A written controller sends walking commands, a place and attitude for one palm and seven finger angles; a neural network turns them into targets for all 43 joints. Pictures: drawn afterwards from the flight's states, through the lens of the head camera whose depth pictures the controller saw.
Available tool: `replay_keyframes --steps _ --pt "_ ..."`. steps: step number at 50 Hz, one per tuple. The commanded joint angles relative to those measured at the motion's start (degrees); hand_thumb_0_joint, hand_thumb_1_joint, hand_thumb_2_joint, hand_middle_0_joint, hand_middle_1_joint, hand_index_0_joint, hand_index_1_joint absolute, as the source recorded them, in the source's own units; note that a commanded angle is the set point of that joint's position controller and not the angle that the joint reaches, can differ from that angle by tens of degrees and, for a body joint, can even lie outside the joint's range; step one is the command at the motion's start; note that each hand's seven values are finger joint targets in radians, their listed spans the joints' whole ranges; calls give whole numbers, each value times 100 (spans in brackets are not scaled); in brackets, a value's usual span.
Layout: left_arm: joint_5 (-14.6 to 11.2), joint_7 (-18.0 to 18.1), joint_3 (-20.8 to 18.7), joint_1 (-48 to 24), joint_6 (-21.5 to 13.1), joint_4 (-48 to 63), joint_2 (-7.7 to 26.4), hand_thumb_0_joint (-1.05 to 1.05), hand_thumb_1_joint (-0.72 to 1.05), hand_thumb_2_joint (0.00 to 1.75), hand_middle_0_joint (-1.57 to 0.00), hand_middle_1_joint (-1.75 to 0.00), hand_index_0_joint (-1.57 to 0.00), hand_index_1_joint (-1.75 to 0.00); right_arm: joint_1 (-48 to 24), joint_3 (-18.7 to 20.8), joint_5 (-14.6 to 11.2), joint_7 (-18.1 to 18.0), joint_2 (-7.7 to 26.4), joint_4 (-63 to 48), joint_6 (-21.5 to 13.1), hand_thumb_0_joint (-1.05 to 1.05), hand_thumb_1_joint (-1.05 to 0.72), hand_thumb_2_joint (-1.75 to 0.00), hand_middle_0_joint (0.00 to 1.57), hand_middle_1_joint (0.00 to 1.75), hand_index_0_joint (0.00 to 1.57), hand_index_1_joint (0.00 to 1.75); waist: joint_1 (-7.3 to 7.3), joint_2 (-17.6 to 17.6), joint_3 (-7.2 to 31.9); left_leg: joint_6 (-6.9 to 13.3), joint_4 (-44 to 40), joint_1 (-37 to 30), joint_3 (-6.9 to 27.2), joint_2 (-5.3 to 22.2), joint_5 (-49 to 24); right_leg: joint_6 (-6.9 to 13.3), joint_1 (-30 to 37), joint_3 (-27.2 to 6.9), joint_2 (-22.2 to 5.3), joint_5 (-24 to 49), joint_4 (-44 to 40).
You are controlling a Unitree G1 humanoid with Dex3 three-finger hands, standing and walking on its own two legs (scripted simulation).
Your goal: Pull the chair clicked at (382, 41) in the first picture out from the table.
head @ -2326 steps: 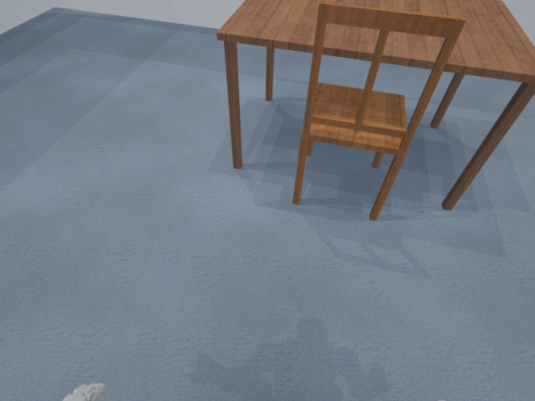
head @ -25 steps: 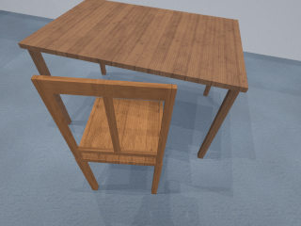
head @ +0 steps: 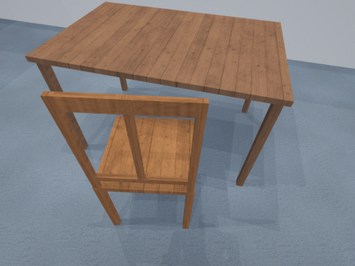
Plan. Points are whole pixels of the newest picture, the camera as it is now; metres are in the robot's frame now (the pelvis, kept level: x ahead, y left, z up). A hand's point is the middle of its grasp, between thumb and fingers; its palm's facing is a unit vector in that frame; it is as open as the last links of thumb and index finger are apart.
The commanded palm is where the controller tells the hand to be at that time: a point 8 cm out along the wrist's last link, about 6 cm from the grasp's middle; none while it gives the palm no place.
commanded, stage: raise the hand toward the chair's back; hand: left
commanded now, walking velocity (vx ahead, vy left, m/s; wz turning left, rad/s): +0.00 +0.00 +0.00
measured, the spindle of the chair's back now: (136, 150) +0.46 +0.16 -0.08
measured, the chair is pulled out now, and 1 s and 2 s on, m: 0.22 0.22 0.22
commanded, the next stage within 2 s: none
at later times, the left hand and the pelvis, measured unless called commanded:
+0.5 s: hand out of the picture +0.13 +0.14 -0.08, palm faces +0.14 -0.99 -0.01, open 9.8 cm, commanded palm +0.12 +0.20 -0.06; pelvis -0.02 -0.07 -0.09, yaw +4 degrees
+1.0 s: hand (115, 240) +0.19 +0.16 -0.06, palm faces +0.03 -1.00 -0.05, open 14.2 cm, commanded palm +0.16 +0.21 -0.05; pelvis -0.01 -0.05 -0.09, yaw +4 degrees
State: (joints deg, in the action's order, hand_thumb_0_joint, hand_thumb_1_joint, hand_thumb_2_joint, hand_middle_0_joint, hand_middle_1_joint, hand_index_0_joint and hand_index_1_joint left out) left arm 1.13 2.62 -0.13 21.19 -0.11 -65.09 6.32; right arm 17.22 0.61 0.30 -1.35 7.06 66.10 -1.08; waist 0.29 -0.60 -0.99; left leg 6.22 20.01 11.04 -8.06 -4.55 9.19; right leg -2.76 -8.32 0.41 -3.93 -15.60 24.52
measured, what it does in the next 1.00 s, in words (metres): lowers itself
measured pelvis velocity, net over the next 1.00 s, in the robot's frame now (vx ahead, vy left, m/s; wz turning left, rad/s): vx -0.01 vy -0.05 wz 0.06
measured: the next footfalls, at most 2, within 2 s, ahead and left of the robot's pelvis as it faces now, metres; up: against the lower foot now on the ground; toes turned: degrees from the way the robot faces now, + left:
none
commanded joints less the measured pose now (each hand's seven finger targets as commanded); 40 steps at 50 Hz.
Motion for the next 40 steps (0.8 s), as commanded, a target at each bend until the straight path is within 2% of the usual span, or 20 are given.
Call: replay_keyframes --steps 1,2,3,4,6,8,9,10,11,13,14,16,20,23,24,27,30,34,36,40 --pt "-841 199 -396 -3273 -1300 8587 1767 0 88 89 -20 -30 -20 -30 364 209 -226 -223 1862 -2796 -806 0 -90 -90 20 30 20 30 836 279 2225 -778 113 -1764 1386 790 -294 271 -976 446 479 569 499" --pt "-608 508 -274 -1673 -1097 7725 1493 0 85 88 -20 -29 -20 -29 -214 -59 -286 -280 1505 -2382 -1418 0 -90 -90 20 30 20 30 255 1339 2294 -899 -218 -1669 1729 1113 155 434 -1494 254 428 -476 1204" --pt "-685 636 403 439 -436 5842 88 0 83 87 -19 -29 -19 -29 -115 -21 -329 -201 1160 -2116 -1576 0 -90 -90 20 30 20 30 253 1027 1042 -996 -444 -626 1870 1049 750 407 -1946 299 282 -578 1565" --pt "-853 620 695 427 -337 6418 -113 0 81 86 -19 -29 -19 -29 50 27 -406 -172 1242 -2231 -1663 0 -90 -90 20 30 20 30 275 910 705 -951 -288 -72 1718 899 1301 359 -1930 342 310 -438 1540" --pt "-1100 468 522 -45 -841 7207 217 0 76 84 -19 -28 -19 -28 -303 70 -364 -227 1545 -2772 -1892 0 -90 -90 20 30 20 30 276 582 276 -758 385 552 1591 742 1814 398 -1871 488 383 -631 1006" --pt "-1087 164 86 -106 -1332 6494 414 0 71 82 -18 -27 -18 -27 -366 160 -181 -221 1635 -3014 -1877 0 -90 -90 20 30 20 30 445 -596 154 -569 1291 1311 1484 583 1651 406 -2515 507 416 -914 989" --pt "-1127 -94 -65 213 -1646 5598 320 0 69 81 -18 -27 -18 -27 -427 243 -164 -156 1608 -3076 -1815 0 -90 -90 20 30 20 30 409 -1335 -164 -583 1694 1900 1373 516 1763 409 -2947 506 421 -1416 1087" --pt "-1232 -429 -80 534 -2105 5240 99 0 67 80 -18 -26 -18 -26 -601 289 -127 -95 1557 -3250 -1799 0 -90 -90 20 30 20 30 216 -1924 -118 -600 2116 2434 1241 489 1752 407 -3372 497 413 -1857 1392" --pt "-1351 -822 -252 967 -2561 5150 177 0 64 79 -17 -26 -17 -26 -751 359 -96 -21 1530 -3478 -1796 0 -90 -90 20 30 20 30 -36 -1911 159 -604 2492 2864 1065 410 1677 432 -3518 352 407 -2068 1631" --pt "-1449 -1623 -696 1393 -3377 5283 605 0 60 77 -17 -25 -17 -25 -954 471 -105 159 1491 -3872 -1750 0 -90 -90 20 30 20 30 -250 -1046 772 -632 3043 3287 908 308 1378 524 -3411 137 393 -1690 2177" --pt "-1384 -1921 -1184 1587 -3591 5116 1096 0 57 76 -17 -25 -17 -25 -972 552 -153 259 1467 -4008 -1698 0 -90 -90 20 30 20 30 -368 -352 1013 -654 3278 3310 853 281 1045 595 -3229 -31 352 -1171 2409" --pt "-1460 -2123 -1428 1637 -3413 5741 1329 0 53 74 -16 -24 -16 -24 -1298 547 -214 264 1442 -4484 -1498 0 -90 -90 20 30 20 30 -548 40 1511 -570 3369 3401 703 253 917 575 -3035 -142 370 -797 2677" --pt "-1796 -1845 -1542 692 -2992 7569 1436 0 43 70 -15 -23 -15 -23 -1203 495 -240 49 1296 -4881 -1156 0 -90 -90 20 30 20 30 -297 624 1872 -464 3652 3350 776 346 1058 466 -3169 -423 406 -968 2628" --pt "-1677 -1560 -1354 101 -3468 8412 1399 0 36 67 -15 -22 -15 -22 -878 435 -160 -70 1137 -4662 -1145 0 -90 -90 20 30 20 30 72 846 1921 -410 4052 3330 938 491 770 386 -3491 -515 426 -424 2751" --pt "-1623 -1596 -1108 -338 -3657 8579 1357 0 34 66 -14 -21 -14 -21 -775 387 -129 -87 1172 -4568 -1176 0 -90 -90 20 30 20 30 320 657 1848 -385 4208 3460 1003 528 849 347 -3750 -523 464 -482 2802" --pt "-1653 -2012 -791 -545 -3860 8019 1291 0 27 63 -14 -20 -14 -20 -783 302 -143 -134 1279 -4306 -1350 0 -90 -90 20 30 20 30 516 646 1557 -371 4521 3797 1092 564 1177 328 -4184 -600 456 -994 2753" --pt "-1803 -2513 -993 -373 -3438 7401 1519 0 20 60 -13 -19 -13 -19 -776 262 -250 -205 1375 -4245 -1429 0 -90 -90 20 30 20 30 399 382 1861 -326 4642 4008 1075 551 1177 196 -3809 -858 362 -1034 2578" --pt "-2080 -2643 -1885 415 -2571 7058 1834 0 11 56 -12 -18 -12 -18 -1034 303 -346 -277 1268 -4283 -1295 0 -90 -90 20 30 20 30 -66 -30 2628 -345 4504 3974 1069 511 620 -90 -2621 -1068 152 184 2551" --pt "-2164 -2505 -2002 482 -2464 7359 1737 0 6 54 -12 -17 -12 -17 -1028 316 -337 -276 1173 -4269 -1241 0 -90 -90 20 30 20 30 -114 -70 2761 -376 4323 3838 1098 521 376 -128 -2300 -959 84 892 2642" --pt "-2047 -2168 -1772 588 -2638 7288 1406 0 -3 50 -11 -15 -11 -15 -1008 327 -286 -256 1092 -4169 -1212 0 -90 -90 20 30 20 30 -19 -280 2301 -394 4112 3810 1103 540 326 -110 -2561 -738 124 1046 2678"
